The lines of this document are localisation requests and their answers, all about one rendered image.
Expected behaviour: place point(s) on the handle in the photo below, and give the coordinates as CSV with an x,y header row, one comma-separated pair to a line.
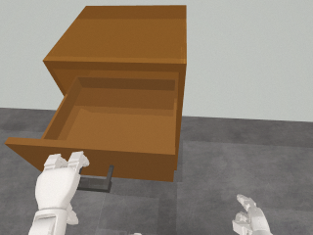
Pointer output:
x,y
96,184

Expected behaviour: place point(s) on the drawer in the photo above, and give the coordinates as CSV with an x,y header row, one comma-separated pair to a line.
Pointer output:
x,y
128,122

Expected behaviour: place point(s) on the left robot hand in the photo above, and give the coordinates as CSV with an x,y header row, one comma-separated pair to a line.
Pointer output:
x,y
58,182

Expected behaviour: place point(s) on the right robot hand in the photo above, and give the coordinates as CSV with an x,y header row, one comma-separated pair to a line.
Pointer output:
x,y
245,224

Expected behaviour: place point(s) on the robot left forearm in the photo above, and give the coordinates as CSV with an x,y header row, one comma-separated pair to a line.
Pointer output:
x,y
49,221

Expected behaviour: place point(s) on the cabinet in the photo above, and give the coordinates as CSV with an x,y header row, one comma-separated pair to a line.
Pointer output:
x,y
125,41

